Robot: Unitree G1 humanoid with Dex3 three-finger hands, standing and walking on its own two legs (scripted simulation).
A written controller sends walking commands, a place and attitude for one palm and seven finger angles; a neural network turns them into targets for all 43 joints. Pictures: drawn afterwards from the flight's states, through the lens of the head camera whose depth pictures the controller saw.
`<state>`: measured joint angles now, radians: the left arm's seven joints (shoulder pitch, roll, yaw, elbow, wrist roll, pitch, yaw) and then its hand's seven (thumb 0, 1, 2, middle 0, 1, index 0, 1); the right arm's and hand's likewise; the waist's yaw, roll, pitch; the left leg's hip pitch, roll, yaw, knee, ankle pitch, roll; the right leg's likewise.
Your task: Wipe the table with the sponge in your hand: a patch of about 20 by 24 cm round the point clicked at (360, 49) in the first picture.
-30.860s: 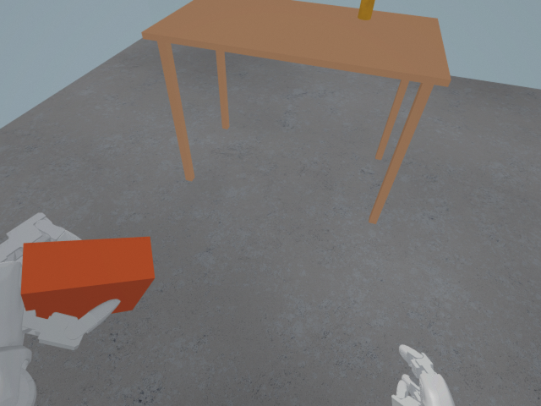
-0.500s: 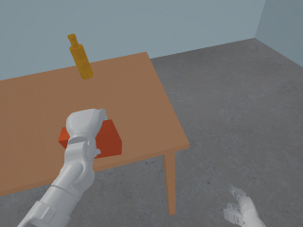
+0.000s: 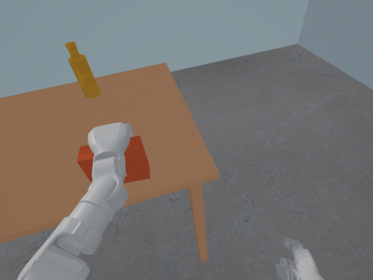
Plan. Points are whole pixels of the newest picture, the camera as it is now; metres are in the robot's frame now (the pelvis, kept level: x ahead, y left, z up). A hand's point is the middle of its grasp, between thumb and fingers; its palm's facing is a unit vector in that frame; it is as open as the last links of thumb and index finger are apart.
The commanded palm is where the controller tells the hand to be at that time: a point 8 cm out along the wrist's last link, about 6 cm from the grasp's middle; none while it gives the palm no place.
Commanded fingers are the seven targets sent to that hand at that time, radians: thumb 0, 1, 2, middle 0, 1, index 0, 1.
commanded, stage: wipe forward along the third lane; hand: left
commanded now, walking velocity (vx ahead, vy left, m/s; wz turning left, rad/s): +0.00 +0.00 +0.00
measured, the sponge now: (119, 167) +0.36 +0.22 +0.04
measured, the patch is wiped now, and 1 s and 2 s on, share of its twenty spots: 0.60 0.75 0.80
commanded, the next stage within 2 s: wipe back along the third lane in 1.36 s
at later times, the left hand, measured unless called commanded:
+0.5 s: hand (115, 140) +0.41 +0.23 +0.09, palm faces -0.06 +0.01 -1.00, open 9.3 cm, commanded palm +0.40 +0.24 +0.12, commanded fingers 0.00 0.10 1.30 -1.20 -1.60 -1.20 -1.60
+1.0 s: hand (112, 127) +0.46 +0.25 +0.09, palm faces -0.08 +0.04 -1.00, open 9.3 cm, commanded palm +0.45 +0.26 +0.12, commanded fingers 0.00 0.10 1.30 -1.20 -1.60 -1.20 -1.60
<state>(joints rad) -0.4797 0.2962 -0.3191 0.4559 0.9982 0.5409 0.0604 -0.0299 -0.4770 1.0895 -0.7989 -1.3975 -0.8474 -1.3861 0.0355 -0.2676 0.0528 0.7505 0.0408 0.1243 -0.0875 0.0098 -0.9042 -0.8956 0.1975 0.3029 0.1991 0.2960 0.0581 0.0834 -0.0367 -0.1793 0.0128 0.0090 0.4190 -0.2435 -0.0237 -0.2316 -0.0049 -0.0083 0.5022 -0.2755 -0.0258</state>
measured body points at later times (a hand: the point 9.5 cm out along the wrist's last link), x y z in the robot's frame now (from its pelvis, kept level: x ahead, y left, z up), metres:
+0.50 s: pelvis +0.01 +0.00 +0.00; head +0.02 -0.04 +0.44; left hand +0.41 +0.23 +0.14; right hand +0.14 -0.26 -0.14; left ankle -0.01 +0.14 -0.74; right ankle -0.01 -0.10 -0.74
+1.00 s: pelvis -0.01 +0.01 -0.01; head +0.04 -0.01 +0.44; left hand +0.46 +0.25 +0.14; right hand +0.07 -0.26 -0.15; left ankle -0.01 +0.14 -0.74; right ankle -0.01 -0.10 -0.74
